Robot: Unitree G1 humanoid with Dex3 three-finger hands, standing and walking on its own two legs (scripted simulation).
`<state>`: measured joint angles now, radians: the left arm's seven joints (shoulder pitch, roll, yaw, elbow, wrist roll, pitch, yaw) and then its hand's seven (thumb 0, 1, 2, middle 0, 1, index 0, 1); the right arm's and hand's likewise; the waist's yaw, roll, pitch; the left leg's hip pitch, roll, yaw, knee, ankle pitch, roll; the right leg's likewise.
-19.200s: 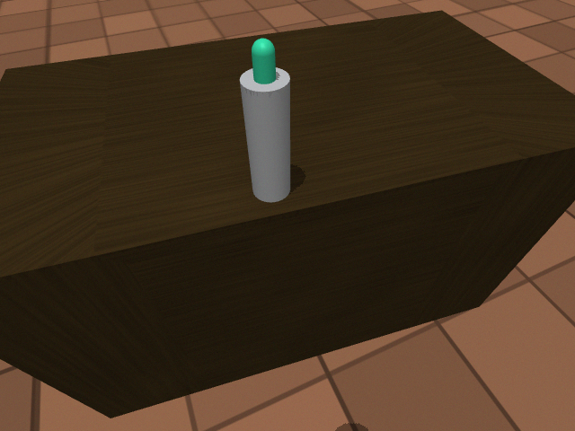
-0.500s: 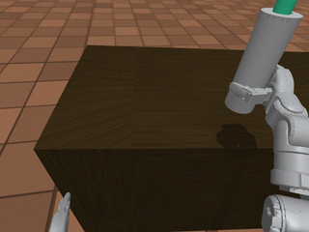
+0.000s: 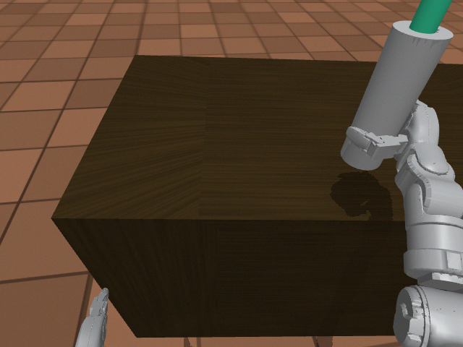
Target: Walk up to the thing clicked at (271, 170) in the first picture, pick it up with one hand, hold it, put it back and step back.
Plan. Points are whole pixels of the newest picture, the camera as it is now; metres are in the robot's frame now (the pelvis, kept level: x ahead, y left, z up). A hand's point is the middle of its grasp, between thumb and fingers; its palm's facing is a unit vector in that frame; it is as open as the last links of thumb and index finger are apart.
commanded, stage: lower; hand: right
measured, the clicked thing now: (393, 88) +0.41 -0.20 +0.28
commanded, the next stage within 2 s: loosen in 1.26 s
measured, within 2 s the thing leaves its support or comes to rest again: rests again in 1.32 s
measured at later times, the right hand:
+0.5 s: hand (361, 146) +0.42 -0.20 +0.16, palm faces +0.23 +0.97 +0.03, open 10.0 cm
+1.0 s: hand (359, 160) +0.43 -0.21 +0.13, palm faces +0.24 +0.97 +0.02, open 10.0 cm
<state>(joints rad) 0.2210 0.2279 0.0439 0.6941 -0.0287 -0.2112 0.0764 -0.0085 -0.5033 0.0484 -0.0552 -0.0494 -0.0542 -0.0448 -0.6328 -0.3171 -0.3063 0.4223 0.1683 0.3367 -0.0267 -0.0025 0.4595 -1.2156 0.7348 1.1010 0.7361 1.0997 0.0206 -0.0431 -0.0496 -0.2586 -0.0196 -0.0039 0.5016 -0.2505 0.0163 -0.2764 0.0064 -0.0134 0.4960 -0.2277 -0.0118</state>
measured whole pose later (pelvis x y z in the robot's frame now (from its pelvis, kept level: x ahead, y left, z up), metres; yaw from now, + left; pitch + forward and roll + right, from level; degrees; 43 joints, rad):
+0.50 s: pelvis +0.01 +0.00 +0.00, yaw +0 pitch +2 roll +0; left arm 0.24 0.23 0.06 0.62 -0.03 -0.17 0.08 -0.01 -0.51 0.06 -0.05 -0.04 -0.04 -0.04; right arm -0.56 -0.30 -0.31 0.56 0.16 0.11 -0.02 0.00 0.46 -1.22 0.74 1.10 0.74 1.10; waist 0.04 -0.01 -0.05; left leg -0.28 -0.02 0.00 0.51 -0.26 0.02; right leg -0.30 0.00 -0.01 0.50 -0.24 -0.01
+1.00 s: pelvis +0.00 +0.00 +0.00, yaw +1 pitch +4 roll +0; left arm 0.22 0.23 0.07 0.60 -0.02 -0.11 0.08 -0.01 -0.51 0.05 -0.05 -0.04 -0.05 -0.04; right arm -0.54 -0.31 -0.32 0.68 0.16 -0.08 -0.01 0.00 0.46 -1.22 0.74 1.10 0.74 1.10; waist 0.05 -0.01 -0.05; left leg -0.34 -0.03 -0.01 0.53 -0.26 0.01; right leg -0.36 0.00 -0.02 0.54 -0.25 -0.02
